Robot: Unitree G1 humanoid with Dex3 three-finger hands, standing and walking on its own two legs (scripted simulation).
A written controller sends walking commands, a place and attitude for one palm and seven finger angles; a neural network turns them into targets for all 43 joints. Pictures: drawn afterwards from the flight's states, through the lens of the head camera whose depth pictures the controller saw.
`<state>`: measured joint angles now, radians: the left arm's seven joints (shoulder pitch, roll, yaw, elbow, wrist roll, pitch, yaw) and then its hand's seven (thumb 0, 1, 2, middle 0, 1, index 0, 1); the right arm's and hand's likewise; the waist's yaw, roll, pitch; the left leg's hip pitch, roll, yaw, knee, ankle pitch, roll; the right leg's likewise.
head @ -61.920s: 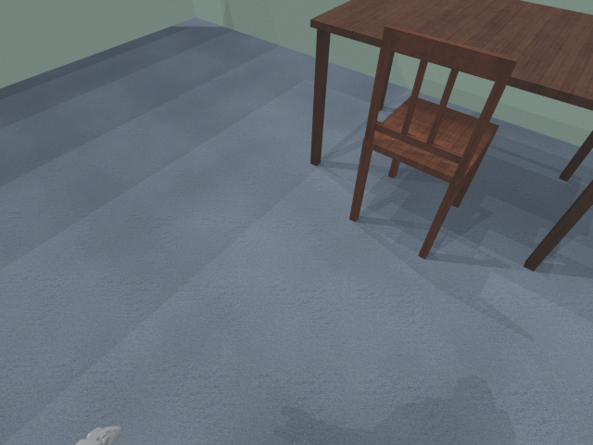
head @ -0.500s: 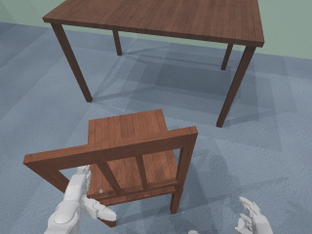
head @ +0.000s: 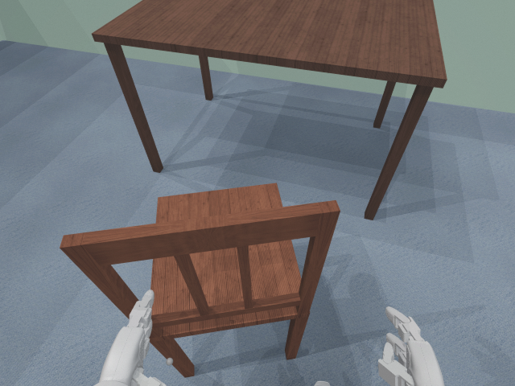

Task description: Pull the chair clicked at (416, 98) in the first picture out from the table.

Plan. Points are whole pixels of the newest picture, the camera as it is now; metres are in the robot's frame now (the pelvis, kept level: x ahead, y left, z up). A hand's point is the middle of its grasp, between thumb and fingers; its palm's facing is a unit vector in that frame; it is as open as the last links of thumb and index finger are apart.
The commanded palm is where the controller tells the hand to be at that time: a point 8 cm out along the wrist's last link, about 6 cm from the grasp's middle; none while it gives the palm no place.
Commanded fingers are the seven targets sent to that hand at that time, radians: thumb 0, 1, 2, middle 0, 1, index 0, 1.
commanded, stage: draw the fingers out of the gap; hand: left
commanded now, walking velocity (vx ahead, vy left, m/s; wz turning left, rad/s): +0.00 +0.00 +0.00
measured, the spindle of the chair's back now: (194, 285) +0.31 +0.13 -0.06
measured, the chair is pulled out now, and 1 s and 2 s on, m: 0.56 0.55 0.55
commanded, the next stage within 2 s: draw the hand back to the body in 0.04 s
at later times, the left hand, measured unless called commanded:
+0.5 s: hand (147, 351) +0.18 +0.15 +0.04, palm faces -0.05 -1.00 -0.08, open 17.5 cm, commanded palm +0.14 +0.22 +0.07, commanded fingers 0.00 -0.55 0.20 0.00 0.00 0.00 0.00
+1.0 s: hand (59, 322) +0.19 +0.23 +0.12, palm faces +0.32 -0.83 -0.46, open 13.5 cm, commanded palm +0.15 +0.27 +0.16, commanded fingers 0.00 0.28 0.60 -0.12 -0.17 -0.12 -0.17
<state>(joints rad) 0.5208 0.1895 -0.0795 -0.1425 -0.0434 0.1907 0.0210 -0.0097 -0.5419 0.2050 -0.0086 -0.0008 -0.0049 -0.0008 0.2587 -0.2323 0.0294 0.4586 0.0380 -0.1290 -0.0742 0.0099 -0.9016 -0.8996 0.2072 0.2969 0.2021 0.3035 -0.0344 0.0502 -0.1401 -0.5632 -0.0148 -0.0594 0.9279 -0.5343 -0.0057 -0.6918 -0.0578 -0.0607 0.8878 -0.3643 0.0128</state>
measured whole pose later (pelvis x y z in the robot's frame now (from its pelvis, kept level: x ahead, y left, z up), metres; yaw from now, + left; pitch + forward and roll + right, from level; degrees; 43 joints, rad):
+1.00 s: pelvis +0.02 +0.00 +0.03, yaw +0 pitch +1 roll -1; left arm 0.66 0.33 0.16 -0.41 -0.05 0.05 0.17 -0.01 -0.06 0.44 -0.08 -0.10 -0.26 -0.19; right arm 0.21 -0.21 0.02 0.58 0.04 -0.15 -0.13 0.01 -0.90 -0.90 0.21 0.30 0.20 0.30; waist 0.05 0.10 -0.06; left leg -0.23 0.00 -0.07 0.70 -0.47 -0.01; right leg -0.37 -0.04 -0.07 0.69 -0.33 0.01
